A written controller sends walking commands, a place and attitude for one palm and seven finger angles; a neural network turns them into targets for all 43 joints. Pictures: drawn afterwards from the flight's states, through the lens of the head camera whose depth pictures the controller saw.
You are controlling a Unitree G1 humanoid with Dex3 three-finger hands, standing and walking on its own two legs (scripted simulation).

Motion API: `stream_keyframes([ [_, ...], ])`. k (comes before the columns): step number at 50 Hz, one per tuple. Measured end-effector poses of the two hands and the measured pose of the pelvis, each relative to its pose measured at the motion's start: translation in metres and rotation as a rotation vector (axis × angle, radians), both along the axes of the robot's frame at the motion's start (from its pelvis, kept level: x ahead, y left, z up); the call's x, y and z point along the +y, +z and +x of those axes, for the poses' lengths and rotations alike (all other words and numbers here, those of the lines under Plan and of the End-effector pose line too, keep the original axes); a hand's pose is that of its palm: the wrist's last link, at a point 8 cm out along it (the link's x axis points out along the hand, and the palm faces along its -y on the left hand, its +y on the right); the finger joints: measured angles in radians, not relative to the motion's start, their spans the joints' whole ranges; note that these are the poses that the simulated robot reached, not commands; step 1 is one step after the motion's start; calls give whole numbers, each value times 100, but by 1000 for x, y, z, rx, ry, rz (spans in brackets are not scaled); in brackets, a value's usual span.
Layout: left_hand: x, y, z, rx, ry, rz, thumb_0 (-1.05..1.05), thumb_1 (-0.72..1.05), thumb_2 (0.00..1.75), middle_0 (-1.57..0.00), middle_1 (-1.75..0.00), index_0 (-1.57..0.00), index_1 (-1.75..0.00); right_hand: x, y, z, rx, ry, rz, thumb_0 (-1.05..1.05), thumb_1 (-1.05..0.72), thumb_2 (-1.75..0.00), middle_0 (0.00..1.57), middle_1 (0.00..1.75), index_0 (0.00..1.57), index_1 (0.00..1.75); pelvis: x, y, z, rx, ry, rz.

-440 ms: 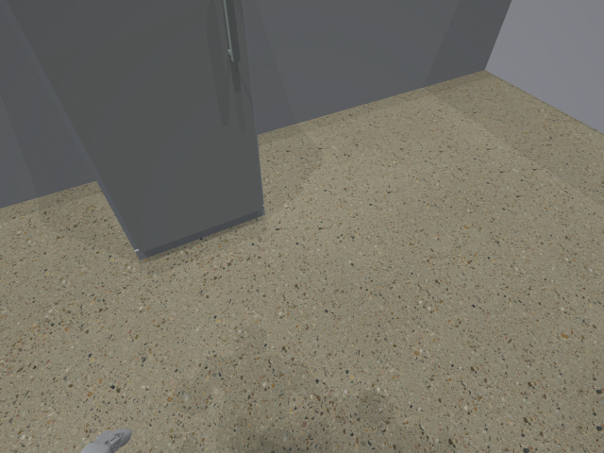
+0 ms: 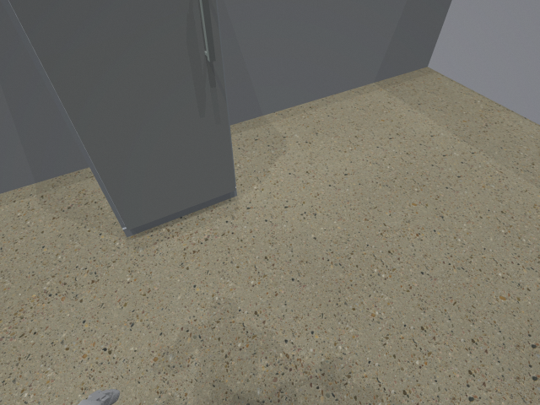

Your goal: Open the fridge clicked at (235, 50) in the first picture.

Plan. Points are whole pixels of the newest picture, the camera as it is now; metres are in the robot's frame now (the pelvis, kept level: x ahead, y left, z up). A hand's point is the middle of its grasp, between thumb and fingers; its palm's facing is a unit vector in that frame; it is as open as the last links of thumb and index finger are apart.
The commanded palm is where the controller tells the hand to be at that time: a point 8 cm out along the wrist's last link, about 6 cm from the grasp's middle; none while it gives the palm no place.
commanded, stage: stand and wait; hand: right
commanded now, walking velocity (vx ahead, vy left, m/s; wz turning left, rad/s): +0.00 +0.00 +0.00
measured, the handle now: (203, 11) +1.13 +0.26 +0.14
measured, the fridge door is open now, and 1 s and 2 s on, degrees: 0 0 0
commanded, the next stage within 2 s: look at it before walking up in 0.60 s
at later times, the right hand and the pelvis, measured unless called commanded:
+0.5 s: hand out of the picture +0.06 -0.24 -0.15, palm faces -0.04 +0.94 -0.34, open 7.4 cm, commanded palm none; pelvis -0.02 +0.01 +0.00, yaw +0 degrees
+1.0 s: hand out of the picture +0.07 -0.24 -0.15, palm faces -0.05 +0.94 -0.34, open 7.4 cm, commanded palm none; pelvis -0.01 +0.01 +0.00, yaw +1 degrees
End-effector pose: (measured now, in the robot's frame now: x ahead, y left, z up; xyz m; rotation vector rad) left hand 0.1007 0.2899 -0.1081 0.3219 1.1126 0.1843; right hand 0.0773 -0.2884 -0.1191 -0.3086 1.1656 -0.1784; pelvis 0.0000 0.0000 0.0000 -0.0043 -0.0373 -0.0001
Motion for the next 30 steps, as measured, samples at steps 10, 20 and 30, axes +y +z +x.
stream_keyframes([
  [10, 10, -6, -39, 79, 32, 2, 0, 90, 90, -20, -30, -21, -30, -1, 1, -25, 51, -10, -13, 1, -90, -90, 20, 30, 20, 30, 4, 2, -12, -6, 2, 0],
  [20, 11, -10, -58, 108, 44, -12, 0, 90, 90, -20, -30, -21, -30, 3, 3, -29, 47, -4, -15, 1, -90, -90, 20, 30, 20, 30, 7, 3, -19, -5, 4, 0],
  [30, 12, -11, -61, 112, 47, -18, 0, 90, 90, -20, -30, -21, -30, 7, 3, -26, 44, 5, -10, 1, -90, -90, 20, 30, 20, 30, 9, 3, -20, 3, 7, -1],
])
